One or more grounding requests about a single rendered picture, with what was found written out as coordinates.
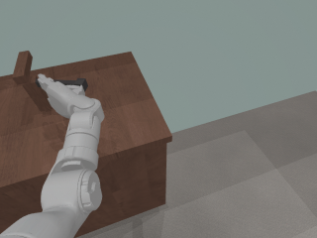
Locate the left robot hand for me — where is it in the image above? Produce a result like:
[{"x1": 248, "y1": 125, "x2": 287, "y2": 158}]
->
[{"x1": 38, "y1": 73, "x2": 85, "y2": 119}]

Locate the counter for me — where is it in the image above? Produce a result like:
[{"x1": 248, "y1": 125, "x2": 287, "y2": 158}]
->
[{"x1": 0, "y1": 51, "x2": 172, "y2": 238}]

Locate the left robot upper arm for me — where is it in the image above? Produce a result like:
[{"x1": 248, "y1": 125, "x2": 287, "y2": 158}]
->
[{"x1": 0, "y1": 169, "x2": 102, "y2": 238}]

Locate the left robot forearm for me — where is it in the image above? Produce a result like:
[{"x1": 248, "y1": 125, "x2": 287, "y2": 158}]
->
[{"x1": 41, "y1": 94, "x2": 105, "y2": 209}]

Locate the tap lever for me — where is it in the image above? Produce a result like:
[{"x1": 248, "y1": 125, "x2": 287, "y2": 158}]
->
[{"x1": 35, "y1": 78, "x2": 88, "y2": 91}]

